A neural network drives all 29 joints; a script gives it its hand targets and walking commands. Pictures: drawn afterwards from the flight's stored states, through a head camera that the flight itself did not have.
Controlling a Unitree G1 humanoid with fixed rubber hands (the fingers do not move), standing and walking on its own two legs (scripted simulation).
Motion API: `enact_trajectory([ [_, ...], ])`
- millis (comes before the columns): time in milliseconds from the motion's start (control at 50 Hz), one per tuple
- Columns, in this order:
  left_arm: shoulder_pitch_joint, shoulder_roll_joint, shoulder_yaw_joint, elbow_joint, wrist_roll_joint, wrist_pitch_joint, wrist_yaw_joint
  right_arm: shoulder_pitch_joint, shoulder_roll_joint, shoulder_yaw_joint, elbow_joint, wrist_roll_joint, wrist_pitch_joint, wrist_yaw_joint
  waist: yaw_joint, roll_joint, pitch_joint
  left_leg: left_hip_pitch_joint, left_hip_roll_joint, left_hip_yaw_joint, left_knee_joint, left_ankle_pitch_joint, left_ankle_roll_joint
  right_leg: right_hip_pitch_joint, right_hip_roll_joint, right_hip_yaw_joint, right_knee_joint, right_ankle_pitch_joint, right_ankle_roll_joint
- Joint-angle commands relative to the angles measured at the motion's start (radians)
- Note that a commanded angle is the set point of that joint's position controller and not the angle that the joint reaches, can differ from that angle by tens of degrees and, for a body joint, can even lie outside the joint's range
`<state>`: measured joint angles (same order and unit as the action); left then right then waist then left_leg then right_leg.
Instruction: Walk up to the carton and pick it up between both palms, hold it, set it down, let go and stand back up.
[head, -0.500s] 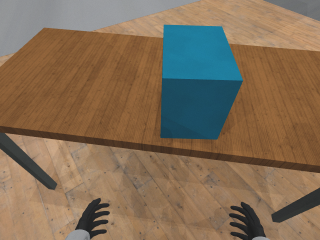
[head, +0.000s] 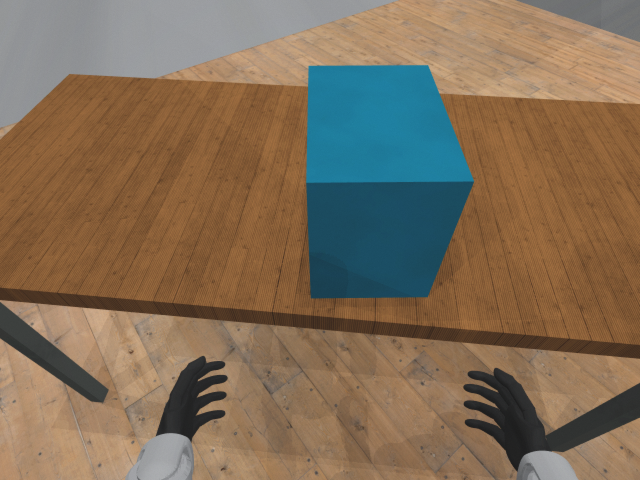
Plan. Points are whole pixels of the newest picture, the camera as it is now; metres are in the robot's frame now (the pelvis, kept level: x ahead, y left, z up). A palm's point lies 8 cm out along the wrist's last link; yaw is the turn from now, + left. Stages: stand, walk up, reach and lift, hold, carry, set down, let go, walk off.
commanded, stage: reach and lift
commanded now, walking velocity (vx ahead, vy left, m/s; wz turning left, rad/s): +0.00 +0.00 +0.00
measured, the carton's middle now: (368, 183) +0.51 -0.03 +0.07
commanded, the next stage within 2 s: none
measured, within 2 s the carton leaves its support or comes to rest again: neither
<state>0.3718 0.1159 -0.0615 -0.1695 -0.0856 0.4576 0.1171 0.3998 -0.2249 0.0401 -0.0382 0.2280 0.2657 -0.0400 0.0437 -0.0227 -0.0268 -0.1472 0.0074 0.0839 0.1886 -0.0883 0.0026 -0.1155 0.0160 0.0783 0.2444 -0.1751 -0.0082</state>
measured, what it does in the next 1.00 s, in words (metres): stands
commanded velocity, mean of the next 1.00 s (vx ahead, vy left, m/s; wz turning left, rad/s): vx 0.00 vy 0.00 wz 0.00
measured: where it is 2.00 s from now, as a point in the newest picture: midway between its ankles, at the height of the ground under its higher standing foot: outside the picture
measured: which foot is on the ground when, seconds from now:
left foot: down 0.00-1.00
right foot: down 0.00-1.00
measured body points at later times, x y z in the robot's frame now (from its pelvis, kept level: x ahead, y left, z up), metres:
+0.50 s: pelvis -0.01 -0.02 +0.00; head -0.01 -0.02 +0.45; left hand +0.22 +0.18 +0.04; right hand +0.23 -0.21 +0.04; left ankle +0.00 +0.12 -0.75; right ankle -0.03 -0.12 -0.75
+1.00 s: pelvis +0.00 -0.01 +0.00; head +0.00 +0.00 +0.45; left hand +0.28 +0.19 +0.08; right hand +0.29 -0.22 +0.08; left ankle +0.00 +0.12 -0.75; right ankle -0.03 -0.12 -0.75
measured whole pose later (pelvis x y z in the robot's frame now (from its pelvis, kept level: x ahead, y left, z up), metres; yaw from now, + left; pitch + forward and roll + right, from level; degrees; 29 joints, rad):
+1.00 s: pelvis +0.00 -0.01 +0.00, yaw -1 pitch -1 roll +1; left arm 0.06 0.10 0.06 -0.27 -0.12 0.57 0.13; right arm 0.00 -0.35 0.04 0.00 0.35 0.26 -0.07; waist 0.01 -0.05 -0.02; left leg -0.06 0.01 0.08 0.16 -0.09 -0.01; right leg -0.04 0.02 0.08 0.24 -0.19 -0.02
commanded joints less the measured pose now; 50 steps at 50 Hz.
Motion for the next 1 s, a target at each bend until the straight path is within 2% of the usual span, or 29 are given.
enact_trajectory([
  [0,0.070,0.027,0.046,-0.112,0.008,-0.071,-0.019,0.071,-0.085,-0.009,-0.148,0.011,-0.071,-0.023,-0.010,-0.031,-0.090,0.245,-0.005,-0.042,0.038,0.375,-0.026,-0.060,0.009,0.015,-0.046,0.349,-0.001],
  [20,0.040,0.034,0.047,-0.131,0.008,-0.082,-0.024,0.049,-0.105,-0.027,-0.153,0.015,-0.082,-0.029,-0.028,-0.013,-0.097,0.237,-0.010,-0.044,0.034,0.350,-0.025,-0.048,0.004,0.029,-0.053,0.339,-0.006],
  [40,0.046,0.046,0.046,-0.112,0.010,-0.091,-0.030,0.058,-0.087,-0.008,-0.134,0.024,-0.090,-0.036,-0.022,-0.036,-0.082,0.222,-0.008,-0.045,0.024,0.342,-0.016,-0.046,-0.002,0.027,-0.047,0.350,0.004],
  [60,0.034,0.053,0.047,-0.121,0.012,-0.097,-0.033,0.072,-0.085,-0.008,-0.123,0.025,-0.094,-0.040,-0.025,0.005,-0.068,0.224,-0.014,-0.039,0.024,0.344,-0.011,-0.050,-0.003,0.029,-0.039,0.383,0.006],
  [80,-0.001,0.060,0.052,-0.153,0.003,-0.108,-0.036,0.034,-0.107,-0.007,-0.158,0.029,-0.106,-0.044,-0.037,0.006,-0.087,0.219,-0.012,-0.041,0.025,0.335,-0.018,-0.042,-0.001,0.030,-0.044,0.361,0.005],
  [100,-0.006,0.064,0.062,-0.176,0.022,-0.119,-0.033,0.027,-0.094,-0.005,-0.172,0.033,-0.110,-0.047,-0.020,0.018,-0.085,0.206,-0.015,-0.037,0.018,0.318,-0.014,-0.029,-0.006,0.029,-0.039,0.355,0.005],
  [160,-0.061,0.065,0.069,-0.188,0.006,-0.144,-0.014,-0.053,-0.088,0.017,-0.250,0.038,-0.126,-0.047,-0.002,-0.039,-0.088,0.199,-0.014,-0.037,0.015,0.246,-0.005,-0.052,-0.019,0.026,-0.024,0.291,0.006],
  [220,-0.055,0.059,0.071,-0.127,-0.014,-0.130,-0.023,-0.035,-0.105,0.003,-0.217,0.026,-0.121,-0.057,-0.029,-0.048,-0.017,0.184,-0.007,-0.031,0.004,0.184,0.011,-0.084,-0.027,0.032,-0.036,0.278,0.009],
  [260,-0.056,0.049,0.062,-0.119,-0.012,-0.122,-0.041,-0.012,-0.085,0.012,-0.175,0.021,-0.109,-0.069,-0.023,-0.024,0.000,0.178,-0.013,-0.021,-0.004,0.133,0.016,-0.079,-0.030,0.029,-0.050,0.228,0.014],
  [280,-0.123,0.078,0.093,-0.109,-0.004,-0.119,-0.043,-0.079,-0.091,-0.001,-0.195,0.019,-0.106,-0.074,-0.017,-0.043,-0.011,0.188,-0.013,-0.021,-0.006,0.109,0.021,-0.111,-0.034,0.027,-0.054,0.196,0.020],
  [300,-0.140,0.062,0.064,-0.133,-0.031,-0.123,-0.038,-0.107,-0.093,-0.010,-0.214,0.028,-0.108,-0.075,-0.031,-0.031,-0.032,0.203,0.001,-0.036,-0.007,0.100,0.028,-0.142,-0.038,0.032,-0.053,0.174,0.013],
  [320,-0.182,0.091,0.065,-0.156,-0.019,-0.124,-0.031,-0.130,-0.083,-0.009,-0.220,0.028,-0.103,-0.076,-0.022,-0.053,-0.020,0.209,-0.004,-0.033,0.005,0.068,0.030,-0.175,-0.042,0.034,-0.062,0.113,0.013],
  [360,-0.219,0.085,0.075,-0.159,-0.024,-0.132,-0.019,-0.172,-0.077,-0.007,-0.229,0.037,-0.103,-0.069,-0.010,-0.026,-0.001,0.190,0.003,-0.028,0.001,0.027,0.038,-0.184,-0.049,0.041,-0.070,0.049,0.008],
  [400,-0.233,0.071,0.075,-0.169,-0.027,-0.119,-0.006,-0.190,-0.098,-0.024,-0.217,0.029,-0.093,-0.065,-0.017,0.000,-0.018,0.237,0.009,-0.033,0.007,0.031,0.035,-0.232,-0.053,0.035,-0.072,0.016,-0.001],
  [420,-0.226,0.081,0.100,-0.161,-0.023,-0.112,-0.004,-0.209,-0.102,-0.021,-0.254,0.033,-0.097,-0.066,0.003,-0.030,-0.029,0.242,0.004,-0.033,0.017,0.046,0.035,-0.214,-0.049,0.028,-0.072,0.029,0.002],
  [460,-0.197,0.044,0.082,-0.211,-0.014,-0.115,-0.007,-0.178,-0.123,-0.024,-0.227,0.045,-0.108,-0.058,-0.014,-0.006,-0.086,0.300,0.013,-0.037,0.013,0.122,0.033,-0.188,-0.038,0.023,-0.055,0.111,0.000],
  [480,-0.237,0.059,0.116,-0.188,-0.002,-0.113,-0.009,-0.220,-0.122,-0.025,-0.230,0.046,-0.110,-0.060,0.002,-0.008,-0.078,0.288,0.010,-0.033,0.015,0.139,0.028,-0.162,-0.031,0.021,-0.061,0.135,0.002],
  [520,-0.169,0.016,0.099,-0.159,-0.012,-0.109,-0.025,-0.180,-0.137,-0.023,-0.187,0.050,-0.116,-0.058,-0.018,-0.031,-0.053,0.302,0.014,-0.041,0.004,0.158,0.021,-0.125,-0.023,0.016,-0.064,0.163,0.007],
  [540,-0.261,0.035,0.100,-0.175,-0.016,-0.108,-0.028,-0.274,-0.144,-0.025,-0.233,0.041,-0.117,-0.062,-0.011,-0.039,-0.063,0.292,0.013,-0.044,0.007,0.139,0.022,-0.142,-0.022,0.016,-0.064,0.140,0.010],
  [560,-0.227,0.014,0.100,-0.153,-0.010,-0.104,-0.029,-0.234,-0.151,-0.037,-0.175,0.044,-0.118,-0.062,-0.025,-0.024,-0.027,0.308,0.015,-0.046,0.009,0.126,0.019,-0.173,-0.017,0.011,-0.069,0.112,0.005],
  [620,-0.331,0.040,0.094,-0.212,-0.030,-0.105,-0.015,-0.350,-0.165,-0.047,-0.210,0.057,-0.123,-0.043,-0.012,-0.028,-0.039,0.301,0.019,-0.045,0.007,0.044,0.012,-0.202,-0.016,-0.003,-0.068,0.008,-0.006],
  [660,-0.375,0.038,0.094,-0.193,-0.031,-0.101,0.001,-0.388,-0.187,-0.069,-0.166,0.056,-0.115,-0.032,-0.010,-0.027,-0.028,0.276,0.023,-0.045,0.007,0.044,0.010,-0.210,-0.016,-0.001,-0.070,0.003,-0.014],
  [700,-0.355,0.017,0.086,-0.167,-0.025,-0.072,0.005,-0.369,-0.194,-0.063,-0.121,0.074,-0.099,-0.022,-0.015,0.000,-0.022,0.301,0.020,-0.040,0.011,0.092,0.002,-0.205,-0.012,-0.004,-0.072,0.039,-0.015],
  [740,-0.394,0.018,0.083,-0.264,-0.027,-0.053,0.015,-0.434,-0.219,-0.074,-0.169,0.089,-0.097,-0.017,-0.024,0.010,-0.104,0.338,0.021,-0.046,0.026,0.170,-0.005,-0.186,-0.006,-0.007,-0.054,0.106,-0.014],
  [760,-0.349,0.001,0.097,-0.227,-0.023,-0.038,0.015,-0.394,-0.204,-0.044,-0.137,0.103,-0.088,-0.015,-0.005,-0.003,-0.102,0.365,0.022,-0.049,0.031,0.208,-0.001,-0.175,-0.002,-0.003,-0.052,0.141,-0.017],
  [820,-0.428,0.035,0.132,-0.251,-0.032,0.003,0.026,-0.526,-0.256,-0.058,-0.197,0.104,-0.076,-0.016,-0.013,-0.056,-0.167,0.331,0.023,-0.056,0.041,0.269,-0.004,-0.112,0.006,-0.004,-0.037,0.224,-0.004],
  [840,-0.373,0.006,0.112,-0.228,-0.044,0.022,0.023,-0.453,-0.252,-0.049,-0.136,0.104,-0.063,-0.015,-0.035,-0.048,-0.152,0.359,0.021,-0.062,0.042,0.297,-0.007,-0.106,0.003,-0.005,-0.032,0.257,0.002],
  [900,-0.465,0.023,0.132,-0.251,-0.029,0.081,0.008,-0.542,-0.269,-0.071,-0.099,0.108,-0.031,-0.028,-0.046,-0.003,-0.160,0.347,0.013,-0.055,0.029,0.284,-0.016,-0.074,0.008,-0.006,-0.038,0.288,0.006],
  [980,-0.508,0.029,0.158,-0.246,-0.016,0.142,0.015,-0.591,-0.249,-0.052,-0.036,0.141,0.005,-0.036,-0.034,0.018,-0.110,0.367,0.008,-0.057,0.017,0.297,-0.005,-0.063,0.002,-0.001,-0.029,0.319,0.017],
])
